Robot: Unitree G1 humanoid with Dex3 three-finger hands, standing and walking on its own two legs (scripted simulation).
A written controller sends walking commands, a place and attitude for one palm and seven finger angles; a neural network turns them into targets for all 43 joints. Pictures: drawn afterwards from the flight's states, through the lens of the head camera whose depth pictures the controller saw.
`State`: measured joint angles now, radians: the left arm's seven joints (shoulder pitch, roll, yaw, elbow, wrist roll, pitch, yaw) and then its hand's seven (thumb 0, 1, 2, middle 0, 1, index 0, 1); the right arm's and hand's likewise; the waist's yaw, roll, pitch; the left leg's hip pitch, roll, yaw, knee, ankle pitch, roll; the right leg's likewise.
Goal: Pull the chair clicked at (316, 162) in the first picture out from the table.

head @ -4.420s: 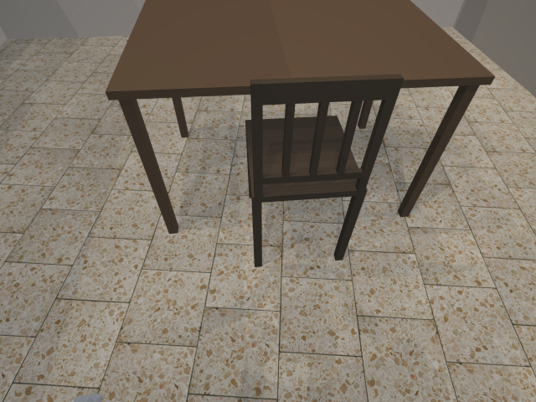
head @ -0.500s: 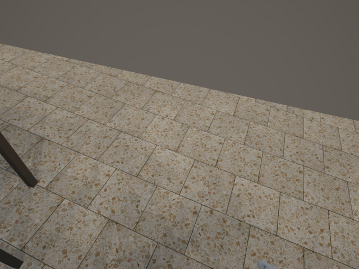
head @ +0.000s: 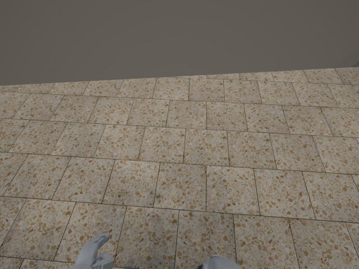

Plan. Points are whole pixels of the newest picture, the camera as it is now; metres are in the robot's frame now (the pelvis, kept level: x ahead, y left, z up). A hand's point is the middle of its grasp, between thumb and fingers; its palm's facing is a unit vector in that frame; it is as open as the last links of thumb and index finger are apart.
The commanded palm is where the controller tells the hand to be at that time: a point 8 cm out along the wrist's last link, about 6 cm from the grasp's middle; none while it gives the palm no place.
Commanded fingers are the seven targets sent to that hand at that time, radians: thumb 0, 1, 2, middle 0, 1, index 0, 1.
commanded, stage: turn to face it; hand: left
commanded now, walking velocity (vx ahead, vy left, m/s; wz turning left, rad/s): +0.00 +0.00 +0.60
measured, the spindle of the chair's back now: out of the picture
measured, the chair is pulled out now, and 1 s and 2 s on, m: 0.00 0.00 0.00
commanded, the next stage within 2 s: none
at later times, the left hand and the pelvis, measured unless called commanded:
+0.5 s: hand out of the picture +0.01 +0.26 -0.16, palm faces +0.33 -0.91 -0.24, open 7.4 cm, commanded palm none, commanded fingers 0.00 0.90 0.90 -0.20 -0.30 -0.20 -0.30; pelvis +0.01 +0.03 +0.02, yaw +16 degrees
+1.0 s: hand out of the picture -0.06 +0.16 -0.13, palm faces +0.61 -0.75 -0.25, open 7.4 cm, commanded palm none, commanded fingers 0.00 0.90 0.90 -0.20 -0.30 -0.20 -0.30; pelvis +0.02 -0.02 +0.02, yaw +36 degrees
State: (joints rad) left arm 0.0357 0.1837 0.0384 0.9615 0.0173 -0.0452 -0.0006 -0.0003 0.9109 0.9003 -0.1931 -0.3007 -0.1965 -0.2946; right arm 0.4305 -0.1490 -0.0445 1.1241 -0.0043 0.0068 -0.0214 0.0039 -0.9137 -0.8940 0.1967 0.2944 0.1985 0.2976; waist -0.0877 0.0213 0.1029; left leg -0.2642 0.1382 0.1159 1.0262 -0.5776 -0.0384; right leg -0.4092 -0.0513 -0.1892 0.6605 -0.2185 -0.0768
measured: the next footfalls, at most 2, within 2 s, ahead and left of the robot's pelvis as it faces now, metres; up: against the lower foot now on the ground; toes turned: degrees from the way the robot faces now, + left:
left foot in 0.32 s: +0.05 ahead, +0.13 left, +0.00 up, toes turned +20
right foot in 0.74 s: +0.11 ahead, -0.11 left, +0.00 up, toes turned +24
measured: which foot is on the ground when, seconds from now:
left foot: up 0.00-0.30, down 0.32-0.74, up 0.76-1.00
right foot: down 0.00-0.32, up 0.34-0.72, down 0.74-1.00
